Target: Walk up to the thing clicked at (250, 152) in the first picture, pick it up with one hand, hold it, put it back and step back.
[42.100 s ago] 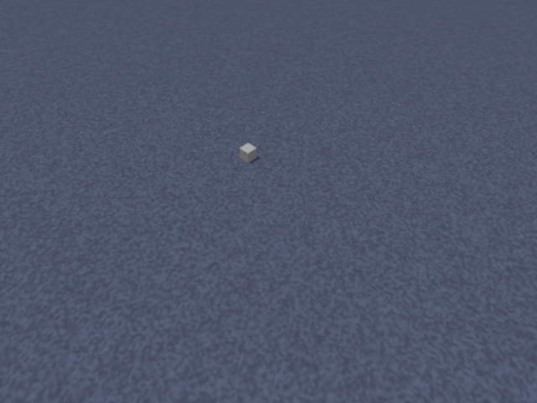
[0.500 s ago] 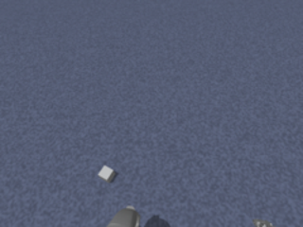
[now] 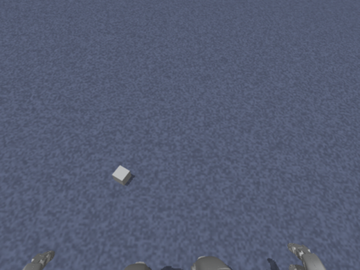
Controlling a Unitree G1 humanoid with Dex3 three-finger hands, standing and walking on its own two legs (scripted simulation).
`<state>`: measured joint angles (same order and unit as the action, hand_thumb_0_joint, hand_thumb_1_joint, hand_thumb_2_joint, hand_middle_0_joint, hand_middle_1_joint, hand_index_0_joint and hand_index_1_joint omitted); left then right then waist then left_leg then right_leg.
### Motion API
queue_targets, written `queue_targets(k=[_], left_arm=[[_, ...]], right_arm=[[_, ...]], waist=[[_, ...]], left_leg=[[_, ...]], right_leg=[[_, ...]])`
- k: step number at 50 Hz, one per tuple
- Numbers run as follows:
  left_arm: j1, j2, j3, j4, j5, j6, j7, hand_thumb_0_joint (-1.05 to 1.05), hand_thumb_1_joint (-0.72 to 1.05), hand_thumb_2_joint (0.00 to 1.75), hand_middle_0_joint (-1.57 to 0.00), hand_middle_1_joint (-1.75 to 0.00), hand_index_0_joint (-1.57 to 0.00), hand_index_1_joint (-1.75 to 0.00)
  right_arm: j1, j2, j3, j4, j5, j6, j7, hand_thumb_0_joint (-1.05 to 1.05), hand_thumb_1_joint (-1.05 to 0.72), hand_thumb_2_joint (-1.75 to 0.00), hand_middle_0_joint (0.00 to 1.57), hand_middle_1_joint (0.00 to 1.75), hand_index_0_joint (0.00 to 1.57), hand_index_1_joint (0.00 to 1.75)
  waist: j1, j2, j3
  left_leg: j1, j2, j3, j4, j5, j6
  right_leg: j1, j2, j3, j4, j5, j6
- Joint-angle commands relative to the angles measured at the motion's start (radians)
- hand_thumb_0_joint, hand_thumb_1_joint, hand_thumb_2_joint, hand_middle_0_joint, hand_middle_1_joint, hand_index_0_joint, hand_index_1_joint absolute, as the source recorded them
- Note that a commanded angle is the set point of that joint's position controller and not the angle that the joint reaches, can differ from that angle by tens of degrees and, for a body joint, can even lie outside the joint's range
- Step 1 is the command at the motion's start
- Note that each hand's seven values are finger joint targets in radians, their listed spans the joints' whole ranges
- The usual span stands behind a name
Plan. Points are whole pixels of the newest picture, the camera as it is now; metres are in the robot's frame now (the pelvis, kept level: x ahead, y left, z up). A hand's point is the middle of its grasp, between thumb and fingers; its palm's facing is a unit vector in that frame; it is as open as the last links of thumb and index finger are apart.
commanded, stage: step back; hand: left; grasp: from above
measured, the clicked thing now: (121, 175) +0.65 +0.29 -0.73
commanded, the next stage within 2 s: stand in 2.00 s
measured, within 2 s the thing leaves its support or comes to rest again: neither
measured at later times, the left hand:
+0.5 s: hand out of the picture -0.06 +0.28 -0.15, palm faces +0.04 -0.90 -0.43, open 7.4 cm
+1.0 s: hand out of the picture -0.28 +0.25 -0.13, palm faces -0.02 -0.91 -0.42, open 7.4 cm
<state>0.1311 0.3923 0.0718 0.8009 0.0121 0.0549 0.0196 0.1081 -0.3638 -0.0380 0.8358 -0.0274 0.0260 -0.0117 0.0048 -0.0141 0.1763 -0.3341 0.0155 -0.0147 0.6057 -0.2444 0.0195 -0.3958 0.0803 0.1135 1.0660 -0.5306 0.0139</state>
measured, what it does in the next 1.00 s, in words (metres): walks backwards: right foot, then left foot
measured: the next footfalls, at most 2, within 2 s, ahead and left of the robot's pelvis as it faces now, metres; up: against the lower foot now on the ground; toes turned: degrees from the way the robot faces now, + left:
right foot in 0.10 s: -0.02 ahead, -0.14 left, +0.00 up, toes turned +2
left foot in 0.46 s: -0.15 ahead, +0.11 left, +0.00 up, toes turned +1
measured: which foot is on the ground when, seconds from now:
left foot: down 0.00-0.12, up 0.14-0.44, down 0.46-0.86, up 0.88-1.00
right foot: up 0.00-0.08, down 0.10-0.48, up 0.50-0.82, down 0.84-1.00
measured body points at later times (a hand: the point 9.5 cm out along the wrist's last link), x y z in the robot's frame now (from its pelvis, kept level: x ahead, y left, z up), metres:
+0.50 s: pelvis -0.17 +0.00 -0.01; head -0.10 +0.00 +0.43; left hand -0.06 +0.32 -0.12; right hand -0.08 -0.32 -0.14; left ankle -0.19 +0.11 -0.73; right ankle -0.06 -0.14 -0.72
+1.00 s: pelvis -0.34 -0.02 +0.00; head -0.30 -0.05 +0.45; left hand -0.28 +0.29 -0.10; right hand -0.23 -0.34 -0.13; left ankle -0.30 +0.12 -0.67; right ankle -0.34 -0.13 -0.73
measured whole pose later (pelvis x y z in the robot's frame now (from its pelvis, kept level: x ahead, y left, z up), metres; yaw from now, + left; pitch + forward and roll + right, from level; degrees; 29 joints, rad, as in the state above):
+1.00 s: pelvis -0.34 -0.02 +0.00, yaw -1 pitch -2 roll +1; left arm 0.23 0.35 0.05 0.92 0.05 0.03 0.00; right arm 0.15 -0.40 -0.06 0.91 -0.01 0.06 -0.01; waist 0.04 0.03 0.11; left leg -0.48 -0.09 -0.13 1.00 -0.42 -0.02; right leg -0.23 0.00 0.02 0.60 -0.33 -0.03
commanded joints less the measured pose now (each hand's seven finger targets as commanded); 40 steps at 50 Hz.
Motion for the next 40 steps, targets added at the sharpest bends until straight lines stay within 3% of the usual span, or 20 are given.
queue_targets(k=[1, 4, 5, 6, 7, 8, 9, 11, 17, 21, 22, 23, 24, 25, 27, 29, 33, 36, 38, 40], left_arm=[[0.072, 0.158, 0.057, -0.048, 0.000, -0.039, 0.005, 0.00, 0.90, 0.90, -0.20, -0.30, -0.20, -0.30], [0.161, 0.163, 0.061, 0.011, 0.018, -0.058, 0.009, 0.00, 0.90, 0.90, -0.20, -0.30, -0.20, -0.30], [0.151, 0.226, 0.076, 0.004, 0.034, -0.067, 0.009, 0.00, 0.90, 0.90, -0.20, -0.30, -0.20, -0.30], [0.102, 0.343, 0.102, -0.016, 0.021, -0.057, 0.003, 0.00, 0.90, 0.90, -0.20, -0.30, -0.20, -0.30], [0.051, 0.377, 0.106, -0.056, 0.032, -0.061, 0.004, 0.00, 0.90, 0.90, -0.20, -0.30, -0.20, -0.30], [-0.004, 0.319, 0.091, -0.072, 0.021, -0.064, 0.010, 0.00, 0.90, 0.90, -0.20, -0.30, -0.20, -0.30], [-0.052, 0.260, 0.074, -0.081, 0.017, -0.064, 0.012, 0.00, 0.90, 0.90, -0.20, -0.30, -0.20, -0.30], [-0.071, 0.237, 0.077, -0.085, 0.027, -0.056, 0.016, 0.00, 0.90, 0.90, -0.20, -0.30, -0.20, -0.30], [0.063, 0.229, 0.072, -0.076, 0.031, -0.040, 0.028, 0.00, 0.90, 0.90, -0.20, -0.30, -0.20, -0.30], [0.014, 0.255, 0.068, -0.089, 0.009, -0.023, 0.021, 0.00, 0.90, 0.90, -0.20, -0.30, -0.20, -0.30], [0.010, 0.250, 0.057, -0.088, 0.006, -0.017, 0.019, 0.00, 0.90, 0.90, -0.20, -0.30, -0.20, -0.30], [0.019, 0.210, 0.045, -0.092, 0.004, -0.012, 0.017, 0.00, 0.90, 0.90, -0.20, -0.30, -0.20, -0.30], [-0.053, 0.193, 0.039, -0.119, -0.002, -0.020, 0.024, 0.00, 0.90, 0.90, -0.20, -0.30, -0.20, -0.30], [-0.115, 0.221, 0.065, -0.108, 0.016, -0.019, 0.034, 0.00, 0.90, 0.90, -0.20, -0.30, -0.20, -0.30], [-0.022, 0.197, 0.059, -0.054, -0.005, -0.009, 0.032, 0.00, 0.90, 0.90, -0.20, -0.30, -0.20, -0.30], [0.051, 0.200, 0.060, -0.027, -0.009, -0.013, 0.026, 0.00, 0.90, 0.90, -0.20, -0.30, -0.20, -0.30], [0.045, 0.173, 0.050, -0.031, 0.005, -0.024, 0.015, 0.00, 0.90, 0.90, -0.20, -0.30, -0.20, -0.30], [0.041, 0.170, 0.041, -0.033, 0.010, -0.030, 0.014, 0.00, 0.90, 0.90, -0.20, -0.30, -0.20, -0.30], [0.081, 0.174, 0.038, -0.003, 0.010, -0.038, 0.007, 0.00, 0.90, 0.90, -0.20, -0.30, -0.20, -0.30], [0.165, 0.164, 0.037, 0.050, 0.014, -0.049, 0.002, 0.00, 0.90, 0.90, -0.20, -0.30, -0.20, -0.30]], right_arm=[[0.025, -0.276, -0.077, -0.068, -0.004, -0.007, -0.013, 0.00, -0.90, -0.90, 0.20, 0.30, 0.20, 0.30], [-0.007, -0.269, -0.074, -0.072, 0.019, 0.014, -0.006, 0.00, -0.90, -0.90, 0.20, 0.30, 0.20, 0.30], [-0.002, -0.224, -0.060, -0.081, 0.027, 0.015, -0.003, 0.00, -0.90, -0.90, 0.20, 0.30, 0.20, 0.30], [-0.050, -0.183, -0.056, -0.102, 0.033, 0.016, -0.011, 0.00, -0.90, -0.90, 0.20, 0.30, 0.20, 0.30], [-0.045, -0.221, -0.070, -0.092, 0.025, 0.025, -0.021, 0.00, -0.90, -0.90, 0.20, 0.30, 0.20, 0.30], [-0.017, -0.248, -0.074, -0.072, 0.027, 0.031, -0.019, 0.00, -0.90, -0.90, 0.20, 0.30, 0.20, 0.30], [0.031, -0.242, -0.075, -0.046, 0.034, 0.026, -0.018, 0.00, -0.90, -0.90, 0.20, 0.30, 0.20, 0.30], [0.068, -0.227, -0.066, -0.033, 0.033, 0.013, -0.021, 0.00, -0.90, -0.90, 0.20, 0.30, 0.20, 0.30], [0.035, -0.203, -0.056, -0.056, 0.012, 0.007, -0.017, 0.00, -0.90, -0.90, 0.20, 0.30, 0.20, 0.30], [0.164, -0.203, -0.068, -0.003, 0.005, 0.007, -0.008, 0.00, -0.90, -0.90, 0.20, 0.30, 0.20, 0.30], [0.193, -0.216, -0.076, 0.012, 0.002, 0.007, -0.005, 0.00, -0.90, -0.90, 0.20, 0.30, 0.20, 0.30], [0.183, -0.255, -0.090, 0.006, -0.017, 0.006, -0.004, 0.00, -0.90, -0.90, 0.20, 0.30, 0.20, 0.30], [0.104, -0.376, -0.108, -0.021, -0.014, 0.014, 0.009, 0.00, -0.90, -0.90, 0.20, 0.30, 0.20, 0.30], [0.086, -0.401, -0.118, -0.035, -0.017, 0.007, 0.011, 0.00, -0.90, -0.90, 0.20, 0.30, 0.20, 0.30], [-0.019, -0.303, -0.082, -0.042, -0.023, -0.002, -0.003, 0.00, -0.90, -0.90, 0.20, 0.30, 0.20, 0.30], [-0.040, -0.265, -0.069, -0.051, -0.014, -0.008, -0.011, 0.00, -0.90, -0.90, 0.20, 0.30, 0.20, 0.30], [0.025, -0.231, -0.068, -0.044, -0.007, -0.001, -0.008, 0.00, -0.90, -0.90, 0.20, 0.30, 0.20, 0.30], [0.058, -0.257, -0.078, -0.047, -0.011, 0.008, -0.006, 0.00, -0.90, -0.90, 0.20, 0.30, 0.20, 0.30], [0.036, -0.280, -0.081, -0.053, -0.009, 0.014, -0.002, 0.00, -0.90, -0.90, 0.20, 0.30, 0.20, 0.30], [0.002, -0.293, -0.082, -0.050, 0.001, 0.024, 0.000, 0.00, -0.90, -0.90, 0.20, 0.30, 0.20, 0.30]], waist=[[-0.022, 0.215, -0.247], [0.022, 0.176, -0.305], [0.016, 0.037, -0.270], [0.051, -0.252, -0.204], [0.054, -0.247, -0.154], [0.016, -0.143, -0.135], [-0.024, -0.046, -0.130], [-0.021, -0.108, -0.141], [0.068, -0.170, -0.207], [0.003, -0.192, -0.281], [-0.018, -0.155, -0.282], [-0.021, -0.049, -0.264], [-0.035, 0.268, -0.223], [-0.079, 0.259, -0.186], [0.012, 0.091, -0.164], [0.043, 0.123, -0.148], [-0.011, 0.174, -0.178], [-0.038, 0.198, -0.237], [-0.028, 0.220, -0.263], [0.017, 0.198, -0.305]], left_leg=[[0.244, 0.228, -0.217, -0.075, 0.447, 0.201], [0.136, 0.169, -0.163, 0.034, 0.310, 0.129], [-0.063, 0.085, -0.147, 0.119, 0.124, 0.064], [-0.168, -0.108, -0.060, 0.317, -0.279, -0.002], [-0.123, -0.092, -0.156, 0.533, -0.397, -0.021], [-0.114, -0.092, -0.219, 0.643, -0.332, -0.021], [-0.142, -0.124, -0.218, 0.648, -0.267, -0.019], [-0.132, -0.137, -0.163, 0.644, -0.232, -0.037], [-0.134, -0.079, -0.075, 0.270, -0.307, -0.049], [0.072, -0.064, 0.019, -0.068, -0.142, -0.015], [0.149, -0.050, 0.011, -0.166, -0.035, 0.004], [0.203, 0.068, -0.168, -0.222, -0.035, 0.051], [0.124, 0.300, -0.451, -0.292, 0.077, 0.192], [-0.023, 0.388, -0.563, -0.328, 0.138, 0.297], [0.000, 0.269, -0.322, -0.241, 0.327, 0.220], [0.044, 0.224, -0.234, -0.186, 0.389, 0.191], [0.227, 0.215, -0.208, -0.146, 0.457, 0.218], [0.281, 0.237, -0.223, -0.135, 0.423, 0.226], [0.251, 0.236, -0.238, -0.145, 0.268, 0.203], [0.192, 0.215, -0.198, -0.111, 0.171, 0.165]], right_leg=[[0.030, -0.064, -0.046, -0.337, 0.056, 0.000], [0.252, -0.056, -0.101, -0.694, 0.350, -0.026], [0.319, -0.164, 0.100, -0.681, 0.365, -0.061], [0.169, -0.398, 0.371, -0.740, 0.448, -0.236], [0.007, -0.507, 0.493, -0.754, 0.487, -0.328], [-0.015, -0.462, 0.395, -0.733, 0.500, -0.302], [0.040, -0.357, 0.232, -0.663, 0.583, -0.243], [0.066, -0.308, 0.125, -0.625, 0.594, -0.211], [0.321, -0.336, 0.135, -0.565, 0.695, -0.226], [0.265, -0.311, 0.115, -0.502, 0.636, -0.172], [0.188, -0.289, 0.093, -0.473, 0.559, -0.132], [0.043, -0.226, 0.064, -0.388, 0.394, -0.082], [-0.097, -0.027, -0.129, -0.196, 0.024, -0.031], [-0.040, -0.011, 0.004, 0.043, -0.133, -0.017], [-0.069, 0.033, 0.099, 0.220, -0.044, -0.040], [-0.088, 0.016, 0.067, 0.224, 0.020, -0.031], [-0.089, -0.012, 0.009, 0.016, -0.008, 0.021], [-0.025, -0.039, -0.051, -0.181, -0.015, 0.020], [0.061, -0.058, -0.085, -0.354, 0.030, 0.001], [0.203, -0.050, -0.128, -0.607, 0.164, -0.032]])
